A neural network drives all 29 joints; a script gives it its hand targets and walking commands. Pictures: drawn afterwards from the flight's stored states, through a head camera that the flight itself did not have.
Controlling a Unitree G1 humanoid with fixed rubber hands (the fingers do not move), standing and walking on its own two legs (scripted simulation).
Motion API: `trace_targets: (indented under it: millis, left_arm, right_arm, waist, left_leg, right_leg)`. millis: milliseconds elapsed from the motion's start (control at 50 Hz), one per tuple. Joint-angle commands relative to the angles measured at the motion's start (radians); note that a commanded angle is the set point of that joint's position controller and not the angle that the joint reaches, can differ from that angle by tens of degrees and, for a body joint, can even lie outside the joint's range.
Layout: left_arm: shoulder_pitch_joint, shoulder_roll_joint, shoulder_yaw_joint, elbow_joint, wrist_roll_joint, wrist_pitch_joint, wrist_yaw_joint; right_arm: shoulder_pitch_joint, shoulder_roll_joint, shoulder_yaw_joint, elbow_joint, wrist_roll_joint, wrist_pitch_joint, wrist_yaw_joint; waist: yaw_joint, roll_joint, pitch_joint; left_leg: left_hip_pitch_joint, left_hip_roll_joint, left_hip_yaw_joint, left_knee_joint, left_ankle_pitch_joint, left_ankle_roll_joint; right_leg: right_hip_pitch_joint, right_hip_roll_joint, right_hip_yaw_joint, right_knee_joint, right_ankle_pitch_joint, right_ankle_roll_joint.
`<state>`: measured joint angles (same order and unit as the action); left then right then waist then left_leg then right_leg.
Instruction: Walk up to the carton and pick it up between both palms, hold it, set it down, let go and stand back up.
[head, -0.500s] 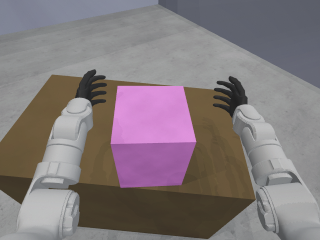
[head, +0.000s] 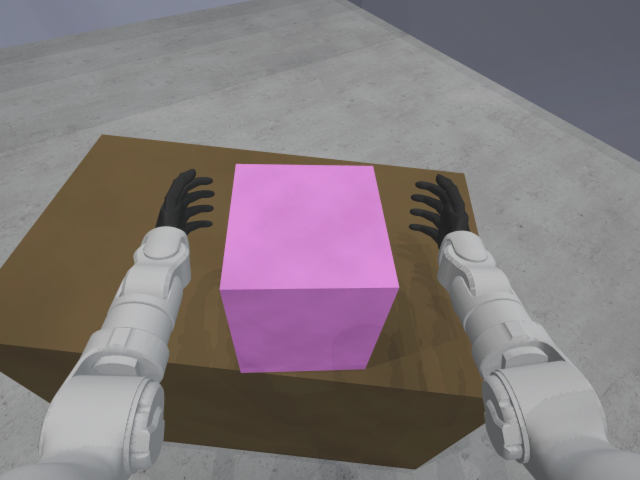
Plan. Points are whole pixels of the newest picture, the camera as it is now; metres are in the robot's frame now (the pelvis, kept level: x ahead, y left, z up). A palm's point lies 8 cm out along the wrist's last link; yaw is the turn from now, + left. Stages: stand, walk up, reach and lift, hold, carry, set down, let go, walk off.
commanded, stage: reach and lift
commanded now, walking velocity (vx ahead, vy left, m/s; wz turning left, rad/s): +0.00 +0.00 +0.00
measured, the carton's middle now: (304, 273) +0.42 +0.01 -0.02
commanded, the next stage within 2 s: none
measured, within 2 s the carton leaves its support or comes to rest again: neither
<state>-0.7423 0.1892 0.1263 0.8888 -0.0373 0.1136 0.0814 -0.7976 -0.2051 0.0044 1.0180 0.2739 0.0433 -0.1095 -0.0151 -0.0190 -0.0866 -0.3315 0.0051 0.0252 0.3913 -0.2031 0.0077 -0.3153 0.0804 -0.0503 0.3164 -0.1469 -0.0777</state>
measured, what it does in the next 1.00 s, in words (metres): stands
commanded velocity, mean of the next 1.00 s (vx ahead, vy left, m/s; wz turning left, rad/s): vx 0.00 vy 0.00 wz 0.00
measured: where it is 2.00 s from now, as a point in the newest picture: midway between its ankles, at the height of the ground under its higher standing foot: outside the picture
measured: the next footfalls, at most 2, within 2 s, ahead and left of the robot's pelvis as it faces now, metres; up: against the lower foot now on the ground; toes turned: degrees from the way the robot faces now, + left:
none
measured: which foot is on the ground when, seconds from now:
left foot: down 0.00-1.00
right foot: down 0.00-1.00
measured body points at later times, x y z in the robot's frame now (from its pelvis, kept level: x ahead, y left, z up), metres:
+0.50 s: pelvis -0.02 +0.00 -0.02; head +0.05 +0.00 +0.43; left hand +0.42 +0.17 +0.03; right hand +0.42 -0.19 +0.03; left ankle -0.01 +0.11 -0.74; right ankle +0.00 -0.07 -0.74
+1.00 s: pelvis +0.00 +0.01 +0.00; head +0.06 +0.00 +0.44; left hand +0.41 +0.15 +0.03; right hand +0.39 -0.14 +0.02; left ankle -0.01 +0.11 -0.74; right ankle +0.00 -0.07 -0.74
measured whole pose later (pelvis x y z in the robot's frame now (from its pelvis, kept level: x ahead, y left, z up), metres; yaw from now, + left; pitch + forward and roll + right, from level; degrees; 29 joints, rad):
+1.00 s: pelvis +0.00 +0.01 +0.00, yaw +0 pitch +12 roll +0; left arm -0.74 -0.04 0.50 1.09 0.38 -0.29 0.08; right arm -0.67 0.10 -0.56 1.02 -0.41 -0.33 -0.08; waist -0.01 0.01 -0.08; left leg -0.41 -0.01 0.04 0.36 -0.17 0.02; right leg -0.40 0.06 -0.05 0.31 -0.13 -0.07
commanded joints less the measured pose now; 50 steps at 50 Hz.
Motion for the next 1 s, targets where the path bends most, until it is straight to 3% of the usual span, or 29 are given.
trace_targets:
  millis: [0,180,300,400,520,640,740,800,860,900,980]
  left_arm:
    - [-0.434,0.085,0.001,-0.118,0.004,-0.141,0.009]
    - [-0.526,0.083,-0.033,0.199,-0.061,-0.399,0.022]
    - [-0.556,0.089,-0.056,0.375,-0.102,-0.475,0.011]
    - [-0.558,0.086,-0.060,0.433,-0.106,-0.501,0.005]
    - [-0.566,0.060,-0.034,0.392,-0.062,-0.519,0.005]
    - [-0.575,-0.006,0.026,0.290,0.029,-0.520,0.011]
    - [-0.543,-0.160,0.107,0.219,0.175,-0.491,-0.010]
    - [-0.539,-0.380,0.153,0.202,0.317,-0.476,-0.057]
    - [-0.487,-0.614,0.170,0.207,0.455,-0.456,-0.112]
    - [-0.427,-0.664,0.182,0.200,0.500,-0.431,-0.122]
    - [-0.367,-0.634,0.190,0.166,0.489,-0.392,-0.111]
  right_arm:
    - [-0.428,-0.122,-0.039,-0.139,-0.025,-0.113,0.007]
    - [-0.466,-0.121,-0.033,0.050,-0.041,-0.276,0.019]
    - [-0.501,-0.112,0.010,0.155,-0.011,-0.317,0.014]
    - [-0.513,-0.084,0.029,0.164,-0.006,-0.325,0.011]
    - [-0.502,-0.033,-0.010,0.122,-0.056,-0.331,0.003]
    - [-0.479,0.039,-0.119,0.064,-0.183,-0.336,-0.016]
    - [-0.433,0.210,-0.223,0.017,-0.363,-0.347,-0.013]
    - [-0.397,0.461,-0.284,-0.001,-0.544,-0.371,0.039]
    - [-0.370,0.700,-0.327,-0.001,-0.712,-0.398,0.117]
    - [-0.341,0.735,-0.347,-0.016,-0.765,-0.409,0.146]
    - [-0.308,0.698,-0.338,-0.034,-0.771,-0.417,0.156]
  waist:
    - [0.000,0.064,-0.543]
    - [0.010,0.041,-0.625]
    - [0.008,-0.005,-0.614]
    - [0.013,-0.020,-0.631]
    - [0.014,0.006,-0.683]
    - [-0.003,0.032,-0.714]
    - [-0.015,0.039,-0.669]
    - [-0.027,0.057,-0.622]
    - [-0.011,0.073,-0.564]
    - [0.003,0.063,-0.514]
    - [0.013,0.008,-0.437]
  left_leg:
    - [0.166,0.010,-0.023,0.054,0.380,-0.060]
    - [-0.026,0.022,-0.018,0.120,0.294,-0.059]
    - [-0.155,0.018,-0.023,0.134,0.224,-0.045]
    - [-0.230,0.012,-0.021,0.132,0.193,-0.035]
    - [-0.254,0.007,-0.009,0.116,0.185,-0.035]
    - [-0.212,0.005,0.005,0.093,0.210,-0.041]
    - [-0.150,0.000,0.021,0.051,0.241,-0.046]
    - [-0.080,0.002,0.033,0.018,0.257,-0.050]
    - [-0.024,0.009,0.049,-0.017,0.284,-0.054]
    - [-0.017,0.018,0.059,-0.042,0.299,-0.051]
    - [-0.027,0.027,0.067,-0.068,0.299,-0.030]
  right_leg:
    - [0.205,-0.049,0.049,0.068,0.414,0.083]
    - [0.112,-0.076,0.068,0.154,0.340,0.082]
    - [0.088,-0.090,0.079,0.190,0.307,0.092]
    - [0.096,-0.096,0.085,0.205,0.299,0.095]
    - [0.127,-0.104,0.085,0.202,0.304,0.094]
    - [0.160,-0.102,0.077,0.179,0.328,0.092]
    - [0.219,-0.094,0.065,0.139,0.379,0.091]
    - [0.251,-0.090,0.042,0.104,0.421,0.083]
    - [0.323,-0.092,0.020,0.086,0.486,0.081]
    - [0.378,-0.091,0.008,0.084,0.519,0.086]
    - [0.433,-0.088,0.010,0.077,0.547,0.100]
